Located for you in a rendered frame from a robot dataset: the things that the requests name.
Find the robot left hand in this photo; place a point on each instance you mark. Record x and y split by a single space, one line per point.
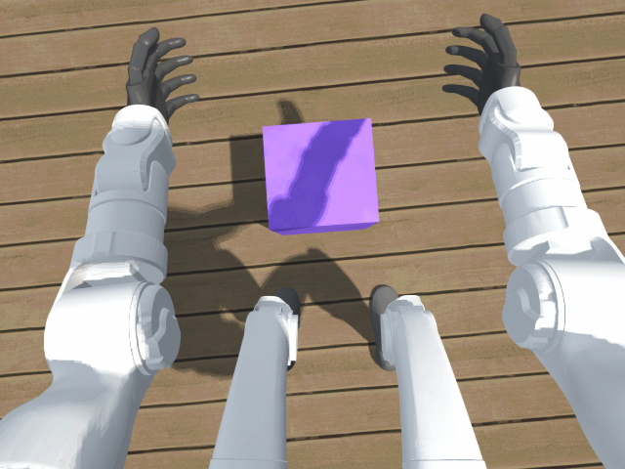
145 74

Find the robot left upper arm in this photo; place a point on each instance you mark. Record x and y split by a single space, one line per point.
104 346

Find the robot left forearm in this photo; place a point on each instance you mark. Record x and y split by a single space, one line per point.
127 213

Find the robot foot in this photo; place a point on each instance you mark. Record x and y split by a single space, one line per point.
291 298
381 298

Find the carton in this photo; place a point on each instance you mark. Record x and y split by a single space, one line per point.
320 177

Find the left robot foot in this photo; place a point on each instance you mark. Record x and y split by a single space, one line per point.
291 298

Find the robot right forearm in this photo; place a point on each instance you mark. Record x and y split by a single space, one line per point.
544 210

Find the robot right upper arm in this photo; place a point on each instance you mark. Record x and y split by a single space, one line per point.
571 315

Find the right robot foot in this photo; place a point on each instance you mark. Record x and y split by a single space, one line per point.
381 298

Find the robot right hand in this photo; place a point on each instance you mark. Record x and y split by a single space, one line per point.
498 61

